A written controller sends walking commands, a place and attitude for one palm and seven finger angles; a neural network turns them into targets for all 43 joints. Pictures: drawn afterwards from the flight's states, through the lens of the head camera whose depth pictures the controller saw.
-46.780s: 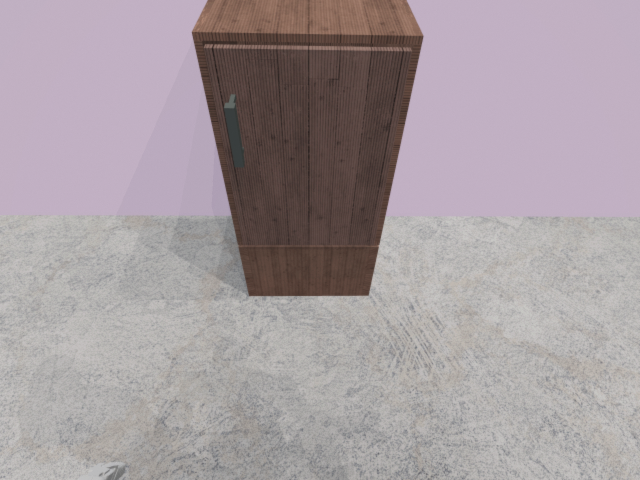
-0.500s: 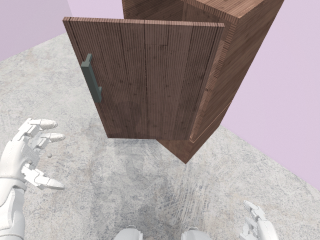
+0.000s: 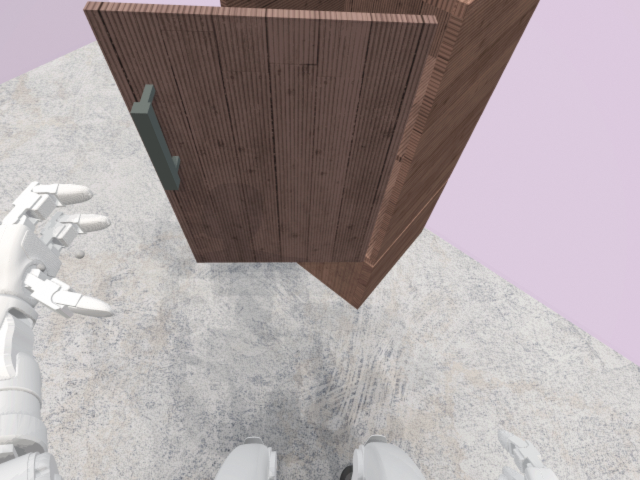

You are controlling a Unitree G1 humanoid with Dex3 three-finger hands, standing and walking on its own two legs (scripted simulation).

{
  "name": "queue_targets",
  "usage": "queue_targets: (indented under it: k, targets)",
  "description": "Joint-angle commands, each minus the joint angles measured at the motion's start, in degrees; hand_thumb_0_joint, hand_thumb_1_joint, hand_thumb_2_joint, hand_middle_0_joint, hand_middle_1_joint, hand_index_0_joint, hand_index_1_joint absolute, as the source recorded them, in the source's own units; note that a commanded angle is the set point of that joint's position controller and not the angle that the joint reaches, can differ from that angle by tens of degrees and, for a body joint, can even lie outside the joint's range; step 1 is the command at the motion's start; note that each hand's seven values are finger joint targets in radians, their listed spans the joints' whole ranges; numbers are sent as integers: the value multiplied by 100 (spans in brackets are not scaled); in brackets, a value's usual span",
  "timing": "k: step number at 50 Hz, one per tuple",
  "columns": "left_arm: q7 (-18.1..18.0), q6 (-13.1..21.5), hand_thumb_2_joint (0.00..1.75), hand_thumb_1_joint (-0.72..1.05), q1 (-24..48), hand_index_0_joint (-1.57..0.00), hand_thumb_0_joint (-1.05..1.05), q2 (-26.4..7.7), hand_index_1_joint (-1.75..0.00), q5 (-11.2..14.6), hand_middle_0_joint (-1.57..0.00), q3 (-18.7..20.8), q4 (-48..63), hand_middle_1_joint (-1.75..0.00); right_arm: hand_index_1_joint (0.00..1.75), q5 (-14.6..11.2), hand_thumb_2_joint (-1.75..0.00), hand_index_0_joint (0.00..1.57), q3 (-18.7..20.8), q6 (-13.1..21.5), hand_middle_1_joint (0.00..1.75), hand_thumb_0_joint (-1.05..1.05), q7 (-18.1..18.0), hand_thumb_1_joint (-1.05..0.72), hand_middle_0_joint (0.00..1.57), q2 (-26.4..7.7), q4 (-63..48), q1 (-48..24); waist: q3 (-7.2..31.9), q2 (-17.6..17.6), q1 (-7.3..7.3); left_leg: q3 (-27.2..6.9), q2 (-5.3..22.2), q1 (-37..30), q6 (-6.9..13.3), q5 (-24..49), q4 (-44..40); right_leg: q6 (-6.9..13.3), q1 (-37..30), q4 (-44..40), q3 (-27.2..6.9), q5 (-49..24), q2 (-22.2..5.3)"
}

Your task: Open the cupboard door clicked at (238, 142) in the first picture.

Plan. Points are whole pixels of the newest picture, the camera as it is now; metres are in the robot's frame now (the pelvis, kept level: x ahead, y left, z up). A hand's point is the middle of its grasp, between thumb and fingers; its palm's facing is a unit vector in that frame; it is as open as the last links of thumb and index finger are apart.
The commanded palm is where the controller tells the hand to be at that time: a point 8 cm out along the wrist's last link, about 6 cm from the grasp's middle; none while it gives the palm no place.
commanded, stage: move the hooked fingers beside the handle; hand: left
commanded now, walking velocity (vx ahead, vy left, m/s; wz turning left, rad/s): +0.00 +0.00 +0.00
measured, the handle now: (161, 140) +0.56 +0.25 +0.04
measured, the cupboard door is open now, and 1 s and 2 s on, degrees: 41 41 41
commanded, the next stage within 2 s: slide the fingers in behind the handle in 1.86 s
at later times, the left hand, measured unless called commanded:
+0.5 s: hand (92, 207) +0.43 +0.30 +0.05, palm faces +0.03 -1.00 +0.00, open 14.0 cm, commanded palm +0.41 +0.35 +0.05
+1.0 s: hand (106, 170) +0.49 +0.30 +0.05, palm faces +0.05 -1.00 -0.01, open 14.0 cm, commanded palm +0.47 +0.35 +0.05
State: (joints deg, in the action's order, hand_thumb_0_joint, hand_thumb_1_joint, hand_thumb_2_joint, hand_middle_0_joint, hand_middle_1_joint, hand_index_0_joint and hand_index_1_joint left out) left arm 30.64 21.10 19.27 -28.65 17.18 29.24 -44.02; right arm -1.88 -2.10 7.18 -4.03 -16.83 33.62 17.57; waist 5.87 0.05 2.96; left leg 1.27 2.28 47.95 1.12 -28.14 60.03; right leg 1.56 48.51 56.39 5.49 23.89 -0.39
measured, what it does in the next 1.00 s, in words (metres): stands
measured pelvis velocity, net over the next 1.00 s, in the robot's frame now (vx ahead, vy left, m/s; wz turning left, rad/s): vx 0.00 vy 0.02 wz -0.03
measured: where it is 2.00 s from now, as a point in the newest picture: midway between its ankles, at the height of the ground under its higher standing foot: outside the picture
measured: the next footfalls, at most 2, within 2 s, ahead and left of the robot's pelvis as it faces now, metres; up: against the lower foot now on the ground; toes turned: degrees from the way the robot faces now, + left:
none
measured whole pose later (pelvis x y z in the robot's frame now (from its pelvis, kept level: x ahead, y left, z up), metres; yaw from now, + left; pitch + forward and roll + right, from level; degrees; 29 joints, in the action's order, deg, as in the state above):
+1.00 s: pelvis +0.00 +0.02 -0.02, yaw -2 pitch +23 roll -4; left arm 28.0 21.7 47.8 -42.4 7.5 33.0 -68.7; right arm 0.1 -3.7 -3.1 -2.4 -17.0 34.3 21.1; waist 5.6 0.3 9.6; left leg 1.2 3.2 59.1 2.5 -29.6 65.1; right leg 0.3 58.5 58.6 5.3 23.4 0.5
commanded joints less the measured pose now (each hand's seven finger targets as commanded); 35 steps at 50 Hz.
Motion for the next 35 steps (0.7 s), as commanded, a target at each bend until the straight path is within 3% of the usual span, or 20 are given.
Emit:
queue_targets:
  k: [1, 2, 3, 5, 6, 9, 11, 14, 16, 17, 20, 23, 24, 25, 29, 30, 32, 33, 35]
  targets:
    - [38, 383, 30, -50, 1726, -30, 0, -1878, -120, 187, -30, 477, 878, -120, 30, -1, -90, 20, 395, 133, 30, 0, -53, -90, 20, -916, -589, 315, 1942, 456, -52, -234, -165, -744, 35, 1735, -838, 5, -1405, -628, -474, -1274, 167]
    - [40, 365, 30, -50, 1712, -30, 0, -2024, -120, 115, -30, 578, 699, -120, 30, 1, -90, 20, 397, 91, 30, 0, -58, -90, 20, -941, -575, 354, 1997, 347, -69, -221, -160, -670, 41, 1688, -844, -13, -1444, -624, -491, -1253, 164]
    - [35, 376, 30, -50, 1959, -30, 0, -1952, -120, 81, -30, 458, 710, -120, 30, -3, -90, 20, 391, 76, 30, 0, -60, -90, 20, -929, -566, 349, 1961, 542, -12, -219, -162, -693, 40, 1694, -840, -16, -1342, -605, -482, -1263, 154]
    - [5, 396, 30, -50, 1962, -30, 0, -2045, -120, 37, -30, 533, 616, -120, 30, 9, -90, 20, 410, 32, 30, 0, -43, -90, 20, -940, -564, 412, 2038, 534, -37, -223, -158, -724, 35, 1686, -847, -18, -1328, -613, -468, -1206, 162]
    - [14, 446, 30, -50, 2129, -30, 0, -2140, -120, 38, -30, 563, 665, -120, 30, 25, -90, 20, 400, 17, 30, 0, -44, -90, 20, -949, -564, 424, 2101, 689, -49, -253, -153, -806, 27, 1810, -826, 25, -1272, -545, -438, -1259, 184]
    - [18, 450, 30, -50, 2539, -30, 0, -2191, -120, -61, -30, 516, 169, -120, 30, 29, -90, 20, 380, -65, 30, 0, -41, -90, 20, -972, -476, 495, 1922, 584, 59, -259, -129, -633, 28, 1558, -790, -3, -1058, -558, -438, -1034, 187]
    - [50, 521, 30, -50, 2990, -30, 0, -2143, -120, -105, -30, 361, 108, -120, 30, 32, -90, 20, 380, -100, 30, 0, -55, -90, 20, -987, -462, 534, 1916, 713, 152, -313, -118, -746, 29, 1575, -760, 27, -797, -496, -388, -955, 208]
    - [51, 552, 30, -50, 3237, -30, 0, -2260, -120, -214, -30, 369, -118, -120, 30, 58, -90, 20, 394, -168, 30, 0, -41, -90, 20, -1022, -380, 632, 2199, 878, 147, -372, -94, -974, -4, 1747, -709, 21, -650, -441, -357, -992, 200]
    - [51, 564, 30, -50, 3197, -30, 0, -2325, -120, -221, -30, 404, -137, -120, 30, 72, -90, 20, 400, -228, 30, 0, -29, -90, 20, -1053, -420, 717, 2392, 924, 98, -472, -66, -1228, -60, 2228, -703, 60, -558, -352, -274, -1123, 235]
    - [58, 545, 30, -50, 3360, -30, 0, -2174, -120, -254, -30, 235, -134, -120, 30, 70, -90, 20, 397, -263, 30, 0, -6, -90, 20, -1038, -375, 731, 2489, 983, 161, -476, -48, -1376, -74, 2348, -676, 29, -457, -362, -271, -1164, 230]
    - [-20, 477, 30, -50, 3248, -30, 0, -2472, -120, -298, -30, 512, -357, -120, 30, 82, -90, 20, 416, -383, 30, 0, 14, -90, 20, -1071, -364, 801, 2458, 815, 90, -459, -44, -1182, -66, 2399, -656, 17, -612, -371, -272, -1276, 224]
    - [-104, 464, 30, -50, 3650, -30, 0, -2328, -120, -386, -30, 311, -362, -120, 30, 97, -90, 20, 406, -471, 30, 0, 43, -90, 20, -1048, -348, 859, 2410, 998, 199, -525, -3, -1398, -118, 2588, -639, 8, -286, -345, -217, -1205, 243]
    - [-155, 478, 30, -50, 3609, -30, 0, -2407, -120, -417, -30, 376, -370, -120, 30, 102, -90, 20, 410, -498, 30, 0, 55, -90, 20, -1060, -354, 875, 2391, 1057, 163, -525, -4, -1398, -129, 2534, -651, 16, -262, -356, -216, -1139, 244]
    - [-197, 501, 30, -50, 3760, -30, 0, -2359, -120, -433, -30, 315, -352, -120, 30, 115, -90, 20, 405, -518, 30, 0, 62, -90, 20, -1064, -343, 883, 2423, 981, 245, -540, 0, -1411, -114, 2446, -640, 7, -205, -354, -202, -1096, 247]
    - [-279, 546, 30, -50, 4091, -30, 0, -2626, -120, -553, -30, 432, -769, -120, 30, 134, -90, 20, 377, -627, 30, 0, 44, -90, 20, -1109, -277, 961, 2326, 881, 323, -548, -4, -1175, -89, 2230, -587, 6, -168, -332, -221, -1028, 254]
    - [-286, 559, 30, -50, 4252, -30, 0, -2590, -120, -595, -30, 330, -714, -120, 30, 140, -90, 20, 360, -649, 30, 0, 43, -90, 20, -1106, -271, 974, 2372, 948, 362, -573, -2, -1216, -93, 2299, -582, 7, -140, -311, -210, -1050, 251]
    - [-272, 606, 30, -50, 4320, -30, 0, -2702, -120, -633, -30, 376, -617, -120, 30, 160, -90, 20, 362, -701, 30, 0, 52, -90, 20, -1112, -266, 1041, 2656, 1244, 309, -621, 28, -1564, -174, 2771, -541, 20, -50, -262, -193, -1146, 267]
    - [-259, 597, 30, -50, 4308, -30, 0, -2585, -120, -629, -30, 305, -667, -120, 30, 171, -90, 20, 369, -724, 30, 0, 66, -90, 20, -1102, -241, 1064, 2731, 1267, 338, -621, 35, -1664, -176, 2871, -499, 13, 9, -273, -192, -1178, 269]
    - [-273, 561, 30, -50, 4354, -30, 0, -2735, -120, -623, -30, 416, -821, -120, 30, 171, -90, 20, 366, -772, 30, 0, 67, -90, 20, -1117, -212, 1078, 2653, 1058, 371, -598, 35, -1425, -131, 2718, -470, -10, -108, -285, -208, -1225, 276]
